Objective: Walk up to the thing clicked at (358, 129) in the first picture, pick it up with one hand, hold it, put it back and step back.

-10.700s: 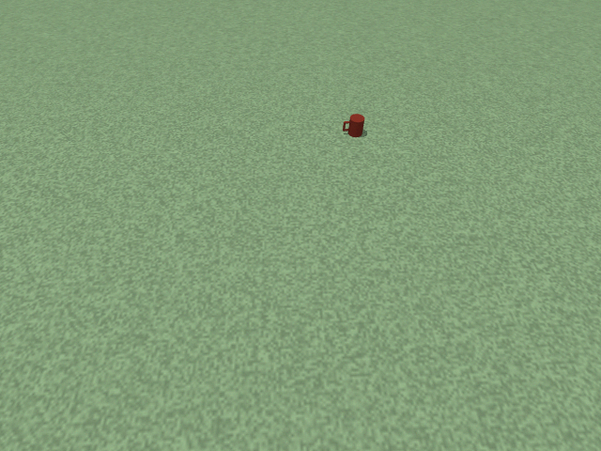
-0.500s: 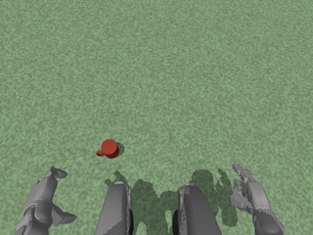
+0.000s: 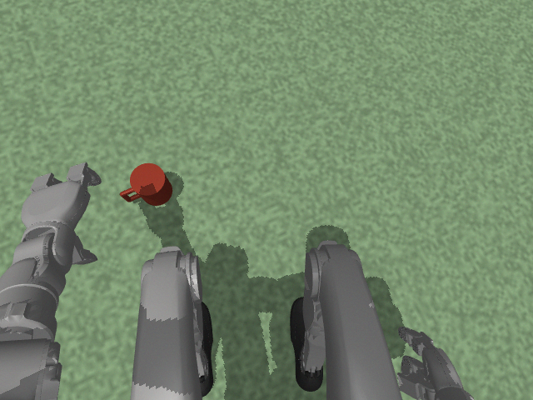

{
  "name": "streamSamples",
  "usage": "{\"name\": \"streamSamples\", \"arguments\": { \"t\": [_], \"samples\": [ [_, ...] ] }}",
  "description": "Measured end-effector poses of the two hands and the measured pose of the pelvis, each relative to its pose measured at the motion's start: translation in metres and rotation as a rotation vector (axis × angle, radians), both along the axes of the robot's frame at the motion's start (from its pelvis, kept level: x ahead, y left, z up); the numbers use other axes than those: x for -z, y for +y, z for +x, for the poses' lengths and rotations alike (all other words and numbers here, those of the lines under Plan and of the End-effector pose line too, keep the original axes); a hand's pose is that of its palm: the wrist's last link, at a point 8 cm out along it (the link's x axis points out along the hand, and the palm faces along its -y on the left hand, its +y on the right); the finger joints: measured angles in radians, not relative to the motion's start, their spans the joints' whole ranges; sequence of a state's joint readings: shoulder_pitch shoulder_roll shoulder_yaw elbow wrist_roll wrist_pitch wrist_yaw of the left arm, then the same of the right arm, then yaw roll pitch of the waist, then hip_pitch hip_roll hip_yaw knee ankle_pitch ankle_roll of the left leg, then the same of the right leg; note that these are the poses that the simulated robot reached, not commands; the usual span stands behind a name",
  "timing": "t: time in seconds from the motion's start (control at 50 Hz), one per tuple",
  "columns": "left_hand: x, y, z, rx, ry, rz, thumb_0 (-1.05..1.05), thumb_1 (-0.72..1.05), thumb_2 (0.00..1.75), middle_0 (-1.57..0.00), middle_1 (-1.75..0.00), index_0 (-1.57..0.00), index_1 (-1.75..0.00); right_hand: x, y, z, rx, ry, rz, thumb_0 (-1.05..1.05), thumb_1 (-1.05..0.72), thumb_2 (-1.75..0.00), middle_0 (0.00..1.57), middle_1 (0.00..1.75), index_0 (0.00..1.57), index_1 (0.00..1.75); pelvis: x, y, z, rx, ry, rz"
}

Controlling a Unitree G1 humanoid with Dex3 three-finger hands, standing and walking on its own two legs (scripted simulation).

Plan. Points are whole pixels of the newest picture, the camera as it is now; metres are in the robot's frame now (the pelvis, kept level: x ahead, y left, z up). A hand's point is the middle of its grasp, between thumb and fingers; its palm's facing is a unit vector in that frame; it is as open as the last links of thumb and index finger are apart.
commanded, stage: rise first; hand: left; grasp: from above
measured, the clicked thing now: (145, 188) +0.50 +0.26 -0.38
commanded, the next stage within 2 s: none
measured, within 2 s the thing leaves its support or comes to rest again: neither
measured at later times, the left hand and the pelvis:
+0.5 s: hand (99, 205) +0.41 +0.30 -0.22, palm faces -0.46 -0.04 -0.89, open 14.0 cm; pelvis -0.01 +0.00 -0.06, yaw -2 degrees
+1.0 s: hand (110, 198) +0.44 +0.29 -0.26, palm faces -0.46 -0.04 -0.89, open 13.9 cm; pelvis +0.00 +0.00 -0.09, yaw -3 degrees
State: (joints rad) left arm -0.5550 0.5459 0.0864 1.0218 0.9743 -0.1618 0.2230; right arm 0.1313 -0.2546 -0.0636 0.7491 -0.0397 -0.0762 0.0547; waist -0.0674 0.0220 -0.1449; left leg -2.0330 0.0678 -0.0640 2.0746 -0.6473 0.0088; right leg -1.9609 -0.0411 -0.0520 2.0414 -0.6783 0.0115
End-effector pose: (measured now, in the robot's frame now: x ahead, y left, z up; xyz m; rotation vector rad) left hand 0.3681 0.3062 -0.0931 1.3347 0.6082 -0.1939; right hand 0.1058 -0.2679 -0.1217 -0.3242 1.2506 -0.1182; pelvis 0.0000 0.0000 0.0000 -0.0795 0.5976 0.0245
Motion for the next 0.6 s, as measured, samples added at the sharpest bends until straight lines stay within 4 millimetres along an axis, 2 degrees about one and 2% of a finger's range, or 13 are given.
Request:
{"name": "streamSamples", "arguments": {
  "t": [0.1,0.24,0.6],
  "samples": [
    [0.017,-0.002,0.016,0.064,-0.024,0.034,0.00,-0.53,1.04,-0.09,-1.03,-0.09,-1.03,0.011,-0.003,-0.021,0.014,0.052,-0.023,0.00,-0.90,-0.90,0.21,0.30,0.21,0.30,0.017,0.002,-0.004,0.005,-0.006,-0.011],
    [0.039,-0.002,0.032,0.118,-0.027,0.075,0.00,-0.53,1.04,-0.09,-1.00,-0.09,-1.01,0.023,-0.007,-0.035,0.018,0.084,-0.050,0.00,-0.90,-0.90,0.21,0.30,0.21,0.30,0.037,0.004,-0.006,0.012,-0.011,-0.022],
    [0.078,-0.011,0.058,0.207,-0.051,0.128,0.01,-0.51,1.00,-0.08,-1.02,-0.10,-1.01,0.057,-0.006,-0.037,-0.023,0.120,-0.041,0.00,-0.90,-0.90,0.21,0.30,0.21,0.30,0.073,0.003,-0.006,0.025,-0.015,-0.026]
  ]
}}
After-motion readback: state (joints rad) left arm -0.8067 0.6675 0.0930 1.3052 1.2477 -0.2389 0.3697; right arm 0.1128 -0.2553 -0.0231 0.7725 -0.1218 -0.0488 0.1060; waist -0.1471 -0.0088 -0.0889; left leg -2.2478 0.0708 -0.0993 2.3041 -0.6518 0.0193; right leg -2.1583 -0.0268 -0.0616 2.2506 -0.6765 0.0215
